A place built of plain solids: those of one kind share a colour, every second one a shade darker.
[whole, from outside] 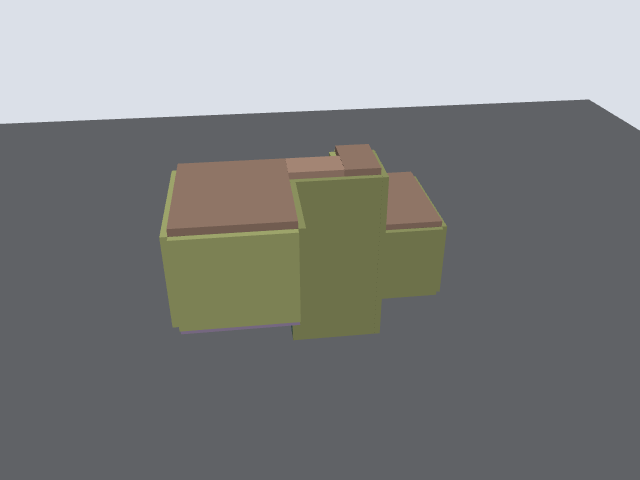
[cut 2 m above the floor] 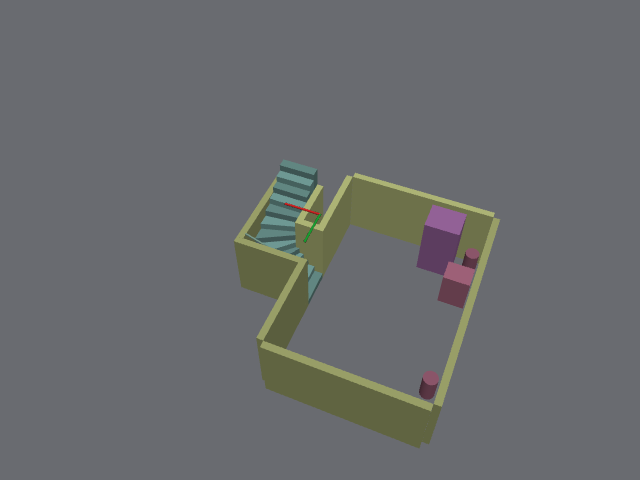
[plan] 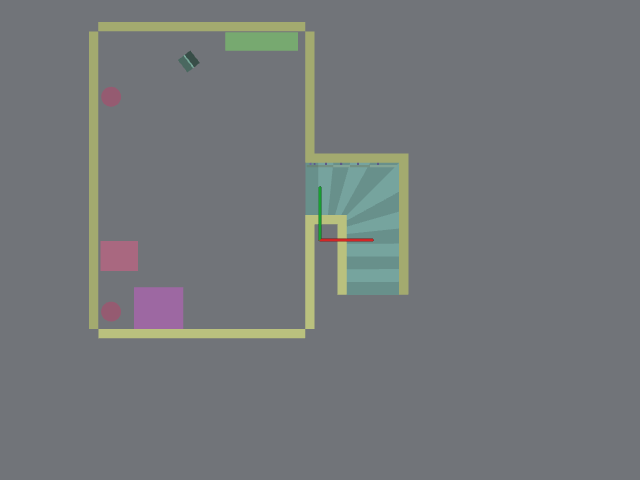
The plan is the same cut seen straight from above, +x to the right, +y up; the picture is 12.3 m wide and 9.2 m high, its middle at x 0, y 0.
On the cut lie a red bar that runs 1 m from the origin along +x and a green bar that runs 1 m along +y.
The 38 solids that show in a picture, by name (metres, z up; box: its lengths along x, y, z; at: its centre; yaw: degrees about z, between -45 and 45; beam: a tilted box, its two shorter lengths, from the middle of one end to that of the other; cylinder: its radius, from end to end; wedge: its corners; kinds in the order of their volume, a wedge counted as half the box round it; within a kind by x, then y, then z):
{
 "wall_1": {"box": [0.18, 5.71, 2.6], "at": [-4.34, 1.15, 1.25]},
 "wall_2": {"box": [3.97, 0.18, 2.6], "at": [-2.27, -1.8, 1.25]},
 "wall_3": {"box": [3.97, 0.18, 2.6], "at": [-2.27, 4.09, 1.25]},
 "wall_4": {"box": [0.18, 2.19, 2.6], "at": [-0.19, -0.61, 1.25]},
 "wall_5": {"box": [0.18, 2.52, 2.6], "at": [-0.19, 2.74, 1.25]},
 "wall_6": {"box": [0.8, 0.18, 5.36], "at": [0.12, 0.39, 2.63]},
 "wall_7": {"box": [0.18, 1.53, 5.36], "at": [0.43, -0.28, 2.63]},
 "wall_8": {"box": [1.98, 0.18, 5.36], "at": [0.71, 1.57, 2.63]},
 "wall_9": {"box": [0.18, 2.53, 5.36], "at": [1.61, 0.22, 2.63]},
 "wall_10": {"box": [3.73, 0.18, 2.54], "at": [2.38, -4.09, 4.05]},
 "wall_11": {"box": [2.73, 0.18, 2.54], "at": [2.88, -0.96, 4.05]},
 "wall_12": {"box": [0.18, 2.95, 2.54], "at": [4.34, -2.52, 4.05]},
 "roof_1": {"box": [3.97, 5.71, 0.2], "at": [-2.27, 1.15, 2.65]},
 "roof_2": {"box": [1.78, 1.0, 0.2], "at": [0.63, 0.98, 5.41]},
 "roof_3": {"box": [1.0, 1.53, 0.2], "at": [1.02, -0.28, 5.41]},
 "roof_4": {"box": [3.73, 2.95, 0.2], "at": [2.38, -2.52, 5.41]},
 "tread_1": {"wedge": [[-0.28, 0.48, -0.05], [-0.28, 0.48, 0.2], [-0.28, 1.48, -0.05], [-0.28, 1.48, 0.2], [-0.03, 0.48, -0.05], [-0.03, 0.48, 0.2], [-0.03, 1.48, -0.05], [-0.03, 1.48, 0.2]]},
 "tread_2": {"wedge": [[-0.03, 0.48, -0.05], [-0.03, 0.48, 0.4], [-0.03, 1.48, -0.05], [-0.03, 1.48, 0.4], [0.15, 0.48, -0.05], [0.15, 0.48, 0.4], [0.26, 1.48, -0.05], [0.26, 1.48, 0.39]]},
 "tread_3": {"wedge": [[0.15, 0.48, -0.05], [0.15, 0.48, 0.59], [0.25, 1.48, -0.05], [0.25, 1.48, 0.59], [0.29, 0.48, -0.05], [0.29, 0.48, 0.59], [0.58, 1.48, -0.05], [0.58, 1.48, 0.59]]},
 "tread_4": {"wedge": [[0.29, 0.48, -0.05], [0.29, 0.48, 0.79], [0.41, 0.48, -0.05], [0.41, 0.48, 0.79], [0.58, 1.48, -0.05], [0.58, 1.48, 0.79], [0.96, 1.48, -0.05], [0.96, 1.48, 0.79]]},
 "tread_5": {"wedge": [[0.41, 0.48, -0.05], [0.41, 0.48, 0.99], [0.52, 0.48, -0.05], [0.52, 0.48, 0.99], [0.96, 1.48, -0.05], [0.96, 1.48, 0.99], [1.52, 1.48, -0.05], [1.52, 1.48, 0.99]]},
 "tread_6": {"wedge": [[0.52, -1.05, -0.05], [0.52, -1.05, 2.58], [0.52, -0.81, -0.05], [0.52, -0.81, 2.58], [1.52, -1.05, -0.05], [1.52, -1.05, 2.58], [1.52, -0.8, -0.05], [1.52, -0.8, 2.58]]},
 "tread_7": {"wedge": [[0.52, -0.81, -0.05], [0.52, -0.81, 2.38], [0.52, -0.56, -0.05], [0.52, -0.56, 2.38], [1.52, -0.81, -0.05], [1.52, -0.81, 2.38], [1.52, -0.56, -0.05], [1.52, -0.56, 2.38]]},
 "tread_8": {"wedge": [[0.52, -0.56, -0.05], [0.52, -0.56, 2.18], [0.52, -0.32, -0.05], [0.52, -0.32, 2.18], [1.52, -0.56, -0.05], [1.52, -0.56, 2.18], [1.52, -0.32, -0.05], [1.52, -0.32, 2.18]]},
 "tread_9": {"wedge": [[0.52, -0.32, -0.05], [0.52, -0.32, 1.98], [0.52, -0.07, -0.05], [0.52, -0.07, 1.98], [1.52, -0.32, -0.05], [1.52, -0.32, 1.98], [1.52, -0.07, -0.05], [1.52, -0.07, 1.98]]},
 "tread_10": {"wedge": [[0.52, -0.07, -0.05], [0.52, -0.07, 1.78], [0.52, 0.12, -0.05], [0.52, 0.12, 1.78], [1.52, -0.07, -0.05], [1.52, -0.07, 1.78], [1.52, 0.22, -0.05], [1.52, 0.22, 1.78]]},
 "tread_11": {"wedge": [[0.52, 0.11, -0.05], [0.52, 0.11, 1.58], [0.52, 0.26, -0.05], [0.52, 0.26, 1.59], [1.52, 0.22, -0.05], [1.52, 0.22, 1.58], [1.52, 0.54, -0.05], [1.52, 0.54, 1.59]]},
 "tread_12": {"wedge": [[0.52, 0.25, -0.05], [0.52, 0.25, 1.39], [0.52, 0.37, -0.05], [0.52, 0.37, 1.39], [1.52, 0.54, -0.05], [1.52, 0.54, 1.39], [1.52, 0.92, -0.05], [1.52, 0.92, 1.39]]},
 "tread_13": {"wedge": [[0.52, 0.37, -0.05], [0.52, 0.37, 1.19], [0.52, 0.48, -0.05], [0.52, 0.48, 1.19], [1.52, 0.92, -0.05], [1.52, 0.92, 1.19], [1.52, 1.48, -0.05], [1.52, 1.48, 1.19]]},
 "floor_1": {"box": [3.73, 2.95, 0.23], "at": [2.38, -2.52, 2.66]},
 "machine_1": {"box": [0.95, 0.8, 1.88], "at": [-3.09, -1.31, 0.89]},
 "bin_1": {"cylinder": 0.19, "from": [-4.01, -1.37, 0.0], "to": [-4.01, -1.37, 0.75]},
 "bin_2": {"cylinder": 0.19, "from": [-4.0, 2.74, 0.0], "to": [-4.0, 2.74, 0.75]},
 "bin_3": {"box": [0.72, 0.58, 1.11], "at": [-3.85, -0.31, 0.51]},
 "bench_1": {"box": [1.4, 0.36, 0.5], "at": [-1.12, 3.81, 0.2]},
 "sign_1": {"wedge": [[-2.72, 3.45, 0.0], [-2.62, 3.53, 0.62], [-2.59, 3.55, 0.62], [-2.54, 3.21, 0.0], [-2.49, 3.63, 0.0], [-2.43, 3.29, 0.62], [-2.41, 3.31, 0.62], [-2.3, 3.4, 0.0]]},
 "guard_rail_1": {"wedge": [[0.58, 1.39, 1.7], [0.58, 1.39, 1.74], [0.58, 1.44, 1.7], [0.58, 1.44, 1.74], [0.96, 1.39, 1.9], [0.96, 1.39, 1.94], [0.96, 1.44, 1.9], [0.96, 1.44, 1.94]]},
 "guard_rail_2": {"wedge": [[0.96, 1.39, 1.9], [0.96, 1.39, 1.94], [0.96, 1.44, 1.9], [0.96, 1.44, 1.94], [1.47, 1.39, 2.11], [1.47, 1.39, 2.15], [1.47, 1.44, 2.11], [1.47, 1.44, 2.15]]}
}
